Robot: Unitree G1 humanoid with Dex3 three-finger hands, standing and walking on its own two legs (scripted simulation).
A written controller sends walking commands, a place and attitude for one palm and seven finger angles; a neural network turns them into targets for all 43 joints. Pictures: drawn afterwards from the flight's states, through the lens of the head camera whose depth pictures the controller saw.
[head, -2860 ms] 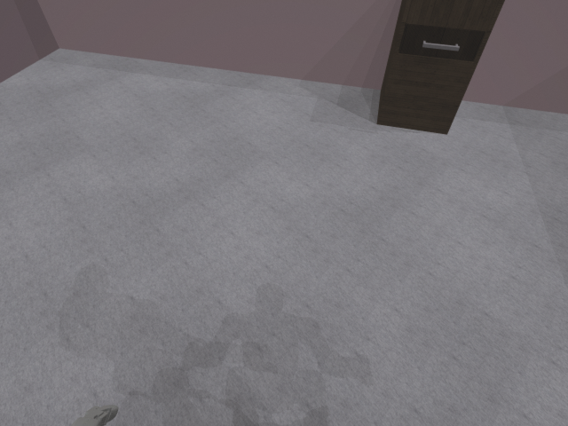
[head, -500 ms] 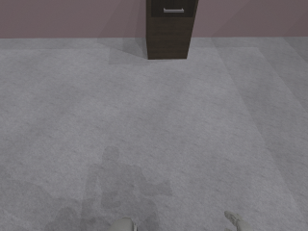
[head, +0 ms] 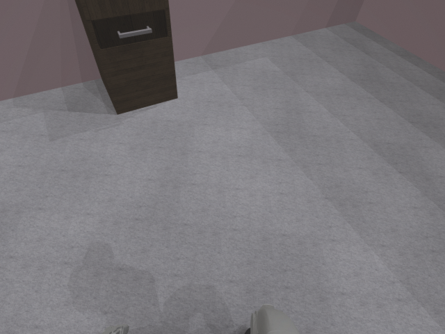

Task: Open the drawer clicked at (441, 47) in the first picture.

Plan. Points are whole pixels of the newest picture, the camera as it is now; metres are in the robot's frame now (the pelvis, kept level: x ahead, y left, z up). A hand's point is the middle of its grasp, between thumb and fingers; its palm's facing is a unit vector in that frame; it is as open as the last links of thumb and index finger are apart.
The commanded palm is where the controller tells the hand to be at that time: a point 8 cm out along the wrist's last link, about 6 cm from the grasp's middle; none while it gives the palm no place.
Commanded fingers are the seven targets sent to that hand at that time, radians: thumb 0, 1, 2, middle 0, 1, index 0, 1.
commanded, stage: walk to a spot facing it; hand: left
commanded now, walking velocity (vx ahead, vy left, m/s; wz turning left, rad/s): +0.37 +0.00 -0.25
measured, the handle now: (134, 31) +1.58 +0.45 -0.24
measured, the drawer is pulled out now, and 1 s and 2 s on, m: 0.00 0.00 0.00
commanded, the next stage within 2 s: turn to face it in 1.98 s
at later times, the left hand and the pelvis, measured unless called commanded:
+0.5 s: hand (136, 283) +0.26 +0.19 -0.18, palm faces -0.03 -0.97 -0.22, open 7.3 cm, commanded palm none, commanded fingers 0.00 0.90 0.90 -0.20 -0.30 -0.20 -0.30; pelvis +0.25 -0.01 +0.00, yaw -5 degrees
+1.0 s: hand (172, 162) +0.59 +0.14 -0.16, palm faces -0.21 -0.95 -0.23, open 7.3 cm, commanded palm none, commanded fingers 0.00 0.90 0.90 -0.20 -0.30 -0.20 -0.30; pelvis +0.47 -0.03 +0.00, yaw -13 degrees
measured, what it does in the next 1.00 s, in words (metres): walks ahead: right foot, then left foot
